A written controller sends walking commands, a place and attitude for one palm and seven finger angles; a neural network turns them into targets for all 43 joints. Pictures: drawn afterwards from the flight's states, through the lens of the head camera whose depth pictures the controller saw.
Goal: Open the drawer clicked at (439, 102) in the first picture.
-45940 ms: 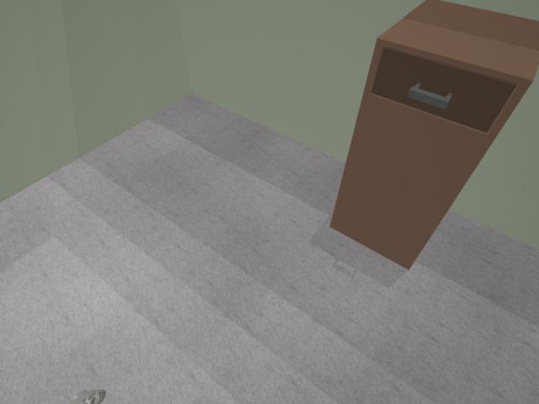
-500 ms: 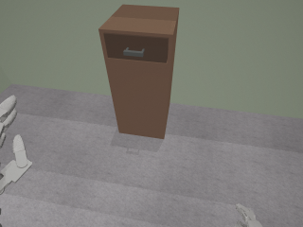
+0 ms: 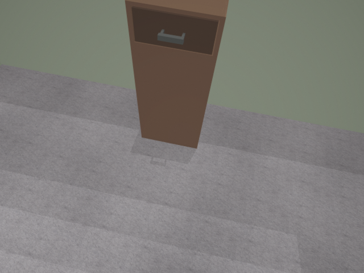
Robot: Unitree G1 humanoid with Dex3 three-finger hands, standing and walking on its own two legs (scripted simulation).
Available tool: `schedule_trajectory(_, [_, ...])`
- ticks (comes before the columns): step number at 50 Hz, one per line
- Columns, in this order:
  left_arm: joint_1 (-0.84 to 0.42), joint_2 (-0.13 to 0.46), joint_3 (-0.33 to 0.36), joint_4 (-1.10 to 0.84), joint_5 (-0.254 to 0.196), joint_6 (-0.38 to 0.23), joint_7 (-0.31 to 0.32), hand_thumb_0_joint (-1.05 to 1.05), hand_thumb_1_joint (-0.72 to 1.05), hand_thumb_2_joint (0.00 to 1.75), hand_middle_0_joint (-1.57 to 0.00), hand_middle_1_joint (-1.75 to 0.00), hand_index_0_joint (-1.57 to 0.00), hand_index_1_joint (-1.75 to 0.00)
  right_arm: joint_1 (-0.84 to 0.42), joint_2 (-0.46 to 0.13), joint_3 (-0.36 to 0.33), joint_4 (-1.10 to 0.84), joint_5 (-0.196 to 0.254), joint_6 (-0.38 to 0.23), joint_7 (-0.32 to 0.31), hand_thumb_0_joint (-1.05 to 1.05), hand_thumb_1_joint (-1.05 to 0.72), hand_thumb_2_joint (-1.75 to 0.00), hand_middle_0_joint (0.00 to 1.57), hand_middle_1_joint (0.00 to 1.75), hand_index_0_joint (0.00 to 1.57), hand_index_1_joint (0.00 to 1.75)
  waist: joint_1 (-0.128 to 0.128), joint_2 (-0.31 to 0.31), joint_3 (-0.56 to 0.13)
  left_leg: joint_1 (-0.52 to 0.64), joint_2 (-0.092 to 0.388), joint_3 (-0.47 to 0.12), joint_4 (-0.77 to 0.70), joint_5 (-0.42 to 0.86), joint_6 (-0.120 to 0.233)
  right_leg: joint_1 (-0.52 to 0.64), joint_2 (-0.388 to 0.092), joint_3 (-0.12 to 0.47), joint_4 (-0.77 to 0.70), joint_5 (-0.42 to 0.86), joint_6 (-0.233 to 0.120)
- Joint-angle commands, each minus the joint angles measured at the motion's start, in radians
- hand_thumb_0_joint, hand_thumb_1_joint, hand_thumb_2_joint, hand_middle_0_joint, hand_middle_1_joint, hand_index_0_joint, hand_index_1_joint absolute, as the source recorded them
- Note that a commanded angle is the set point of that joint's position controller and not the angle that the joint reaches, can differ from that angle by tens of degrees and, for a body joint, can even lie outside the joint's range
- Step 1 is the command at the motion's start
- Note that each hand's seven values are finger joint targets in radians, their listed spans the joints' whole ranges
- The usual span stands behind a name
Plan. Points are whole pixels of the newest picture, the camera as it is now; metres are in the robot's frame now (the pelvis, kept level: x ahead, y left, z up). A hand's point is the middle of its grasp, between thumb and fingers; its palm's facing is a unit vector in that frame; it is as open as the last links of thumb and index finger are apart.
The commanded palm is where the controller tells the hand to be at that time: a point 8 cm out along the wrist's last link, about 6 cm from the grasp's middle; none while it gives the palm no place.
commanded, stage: let the arm hang, fingers relaxed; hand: left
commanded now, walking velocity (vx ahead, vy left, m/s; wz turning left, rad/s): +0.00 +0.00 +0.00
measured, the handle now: (171, 36) +0.94 +0.10 +0.01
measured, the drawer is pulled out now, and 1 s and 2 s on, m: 0.00 0.00 0.00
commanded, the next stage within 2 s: look to check the result in 0.74 s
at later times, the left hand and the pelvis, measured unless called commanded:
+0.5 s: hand out of the picture +0.02 +0.19 -0.17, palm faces -0.01 -0.97 -0.23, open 7.4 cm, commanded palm none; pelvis +0.00 +0.01 +0.00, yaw -2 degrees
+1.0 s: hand out of the picture +0.02 +0.18 -0.16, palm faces -0.01 -0.97 -0.25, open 7.4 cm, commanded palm none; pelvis +0.01 -0.02 +0.01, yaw -1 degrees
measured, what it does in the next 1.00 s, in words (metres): stands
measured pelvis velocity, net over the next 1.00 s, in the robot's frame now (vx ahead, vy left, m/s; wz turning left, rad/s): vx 0.01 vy -0.02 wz -0.02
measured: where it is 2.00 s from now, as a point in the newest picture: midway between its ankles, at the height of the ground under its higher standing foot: outside the picture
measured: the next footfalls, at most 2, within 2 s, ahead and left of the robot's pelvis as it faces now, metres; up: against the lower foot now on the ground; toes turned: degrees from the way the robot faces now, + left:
none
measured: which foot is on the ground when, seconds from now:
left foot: down 0.00-1.00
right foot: down 0.00-1.00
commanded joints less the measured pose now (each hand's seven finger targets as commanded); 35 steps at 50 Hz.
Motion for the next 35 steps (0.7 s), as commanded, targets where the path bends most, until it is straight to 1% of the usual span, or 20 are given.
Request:
schedule_trajectory(1, [0.038,0.106,0.008,0.019,0.002,-0.038,0.000,0.00,0.90,0.90,-0.20,-0.30,-0.20,-0.30,0.027,-0.144,-0.042,-0.014,0.008,-0.030,-0.017,0.00,-0.90,-0.90,0.20,0.30,0.20,0.30,-0.007,0.176,-0.122,0.034,0.104,-0.115,-0.183,0.086,0.025,0.080,-0.059,0.067,-0.093,0.093,-0.028])
schedule_trajectory(2, [0.041,0.104,0.004,0.038,0.001,-0.039,0.001,0.00,0.90,0.90,-0.20,-0.30,-0.20,-0.30,0.041,-0.141,-0.043,0.001,0.009,-0.031,-0.018,0.00,-0.90,-0.90,0.20,0.30,0.20,0.30,-0.008,0.159,-0.116,0.044,0.104,-0.114,-0.184,0.101,0.026,0.077,-0.062,0.064,-0.095,0.102,-0.029])
schedule_trajectory(3, [0.043,0.106,0.002,0.054,0.002,-0.040,0.003,0.00,0.90,0.90,-0.20,-0.30,-0.20,-0.30,0.050,-0.142,-0.045,0.010,0.013,-0.029,-0.019,0.00,-0.90,-0.90,0.20,0.30,0.20,0.30,-0.008,0.111,-0.097,0.048,0.107,-0.112,-0.179,0.114,0.028,0.066,-0.063,0.064,-0.102,0.103,-0.029])
schedule_trajectory(7, [0.059,0.098,-0.008,0.114,0.001,-0.040,0.008,0.00,0.90,0.90,-0.20,-0.30,-0.20,-0.30,0.085,-0.133,-0.043,0.058,0.014,-0.028,-0.022,0.00,-0.90,-0.90,0.20,0.30,0.20,0.30,-0.014,0.082,-0.055,0.057,0.103,-0.103,-0.191,0.106,0.028,0.044,-0.070,0.071,-0.116,0.095,-0.029])
schedule_trajectory(8, [0.064,0.101,-0.007,0.121,0.001,-0.041,0.010,0.00,0.90,0.90,-0.20,-0.30,-0.20,-0.30,0.092,-0.133,-0.046,0.062,0.016,-0.027,-0.022,0.00,-0.90,-0.90,0.20,0.30,0.20,0.30,-0.013,0.068,-0.057,0.061,0.105,-0.103,-0.192,0.104,0.029,0.041,-0.070,0.069,-0.114,0.088,-0.030])
schedule_trajectory(9, [0.063,0.097,-0.009,0.132,0.001,-0.041,0.010,0.00,0.90,0.90,-0.20,-0.30,-0.20,-0.30,0.097,-0.130,-0.044,0.073,0.014,-0.028,-0.023,0.00,-0.90,-0.90,0.20,0.30,0.20,0.30,-0.015,0.074,-0.053,0.062,0.105,-0.102,-0.201,0.089,0.028,0.040,-0.071,0.070,-0.115,0.079,-0.030])
schedule_trajectory(12, [0.068,0.096,-0.009,0.148,0.001,-0.040,0.013,0.00,0.90,0.90,-0.20,-0.30,-0.20,-0.30,0.101,-0.131,-0.046,0.089,0.013,-0.030,-0.023,0.00,-0.90,-0.90,0.20,0.30,0.20,0.30,-0.014,0.068,-0.039,0.061,0.105,-0.106,-0.219,0.058,0.028,0.031,-0.069,0.074,-0.113,0.066,-0.029])
schedule_trajectory(13, [0.070,0.102,-0.008,0.149,0.002,-0.041,0.014,0.00,0.90,0.90,-0.20,-0.30,-0.20,-0.30,0.102,-0.134,-0.046,0.091,0.015,-0.030,-0.022,0.00,-0.90,-0.90,0.20,0.30,0.20,0.30,-0.012,0.066,-0.033,0.057,0.104,-0.101,-0.215,0.069,0.029,0.029,-0.070,0.073,-0.112,0.072,-0.029])
schedule_trajectory(14, [0.064,0.095,-0.008,0.155,0.002,-0.040,0.015,0.00,0.90,0.90,-0.20,-0.30,-0.20,-0.30,0.104,-0.122,-0.044,0.098,0.013,-0.031,-0.023,0.00,-0.90,-0.90,0.20,0.30,0.20,0.30,-0.013,0.052,-0.020,0.051,0.104,-0.104,-0.222,0.061,0.029,0.025,-0.072,0.073,-0.111,0.067,-0.029])
schedule_trajectory(16, [0.062,0.091,-0.009,0.157,0.003,-0.039,0.015,0.00,0.90,0.90,-0.20,-0.30,-0.20,-0.30,0.103,-0.125,-0.046,0.105,0.011,-0.030,-0.022,0.00,-0.90,-0.90,0.20,0.30,0.20,0.30,-0.014,0.042,0.002,0.042,0.103,-0.105,-0.234,0.024,0.027,0.011,-0.069,0.077,-0.112,0.051,-0.027])
schedule_trajectory(18, [0.063,0.098,-0.006,0.155,0.005,-0.041,0.016,0.00,0.90,0.90,-0.20,-0.30,-0.20,-0.30,0.100,-0.123,-0.047,0.105,0.014,-0.029,-0.020,0.00,-0.90,-0.90,0.20,0.30,0.20,0.30,-0.010,0.042,0.007,0.036,0.099,-0.097,-0.227,0.015,0.029,0.007,-0.070,0.081,-0.118,0.047,-0.029])
schedule_trajectory(20, [0.051,0.095,-0.005,0.152,0.004,-0.043,0.017,0.00,0.90,0.90,-0.20,-0.30,-0.20,-0.30,0.102,-0.113,-0.047,0.110,0.010,-0.030,-0.019,0.00,-0.90,-0.90,0.20,0.30,0.20,0.30,-0.014,0.030,0.014,0.030,0.093,-0.095,-0.229,0.012,0.026,0.008,-0.072,0.085,-0.121,0.043,-0.030])
schedule_trajectory(22, [0.043,0.093,-0.003,0.149,0.004,-0.045,0.017,0.00,0.90,0.90,-0.20,-0.30,-0.20,-0.30,0.097,-0.112,-0.048,0.112,0.009,-0.031,-0.018,0.00,-0.90,-0.90,0.20,0.30,0.20,0.30,-0.016,0.038,0.019,0.036,0.090,-0.088,-0.230,0.008,0.024,-0.002,-0.072,0.089,-0.125,0.041,-0.030])
schedule_trajectory(23, [0.047,0.100,-0.001,0.144,0.005,-0.047,0.017,0.00,0.90,0.90,-0.20,-0.30,-0.20,-0.30,0.096,-0.114,-0.050,0.112,0.011,-0.031,-0.017,0.00,-0.90,-0.90,0.20,0.30,0.20,0.30,-0.012,0.051,0.008,0.036,0.088,-0.085,-0.220,0.012,0.024,0.002,-0.072,0.093,-0.128,0.040,-0.032])
schedule_trajectory(24, [0.036,0.098,0.000,0.143,0.004,-0.048,0.017,0.00,0.90,0.90,-0.20,-0.30,-0.20,-0.30,0.095,-0.108,-0.049,0.113,0.009,-0.032,-0.017,0.00,-0.90,-0.90,0.20,0.30,0.20,0.30,-0.015,0.047,0.008,0.035,0.087,-0.085,-0.219,0.022,0.022,0.008,-0.073,0.093,-0.126,0.047,-0.033])
schedule_trajectory(28, [0.024,0.100,0.004,0.135,0.004,-0.052,0.017,0.00,0.90,0.90,-0.20,-0.30,-0.20,-0.30,0.088,-0.112,-0.053,0.111,0.010,-0.034,-0.017,0.00,-0.90,-0.90,0.20,0.30,0.20,0.30,-0.013,0.040,-0.003,0.047,0.088,-0.079,-0.207,0.057,0.021,0.007,-0.073,0.099,-0.131,0.061,-0.035])
schedule_trajectory(29, [0.017,0.095,0.005,0.134,0.003,-0.052,0.017,0.00,0.90,0.90,-0.20,-0.30,-0.20,-0.30,0.085,-0.107,-0.051,0.112,0.008,-0.034,-0.017,0.00,-0.90,-0.90,0.20,0.30,0.20,0.30,-0.015,0.045,0.006,0.043,0.086,-0.077,-0.208,0.054,0.018,0.007,-0.075,0.099,-0.135,0.058,-0.035])
schedule_trajectory(32, [0.007,0.100,0.007,0.132,0.002,-0.056,0.015,0.00,0.90,0.90,-0.20,-0.30,-0.20,-0.30,0.082,-0.109,-0.051,0.114,0.007,-0.036,-0.018,0.00,-0.90,-0.90,0.20,0.30,0.20,0.30,-0.017,0.052,-0.002,0.054,0.086,-0.071,-0.201,0.084,0.015,0.015,-0.076,0.105,-0.140,0.079,-0.039])
schedule_trajectory(33, [0.009,0.106,0.009,0.129,0.003,-0.057,0.016,0.00,0.90,0.90,-0.20,-0.30,-0.20,-0.30,0.079,-0.113,-0.054,0.112,0.009,-0.035,-0.018,0.00,-0.90,-0.90,0.20,0.30,0.20,0.30,-0.014,0.059,-0.015,0.059,0.085,-0.070,-0.191,0.095,0.016,0.021,-0.077,0.108,-0.142,0.083,-0.042])
schedule_trajectory(35, [-0.002,0.106,0.009,0.131,0.001,-0.058,0.015,0.00,0.90,0.90,-0.20,-0.30,-0.20,-0.30,0.077,-0.111,-0.053,0.114,0.007,-0.034,-0.019,0.00,-0.90,-0.90,0.20,0.30,0.20,0.30,-0.018,0.055,-0.011,0.061,0.086,-0.067,-0.193,0.097,0.012,0.022,-0.078,0.108,-0.146,0.085,-0.042])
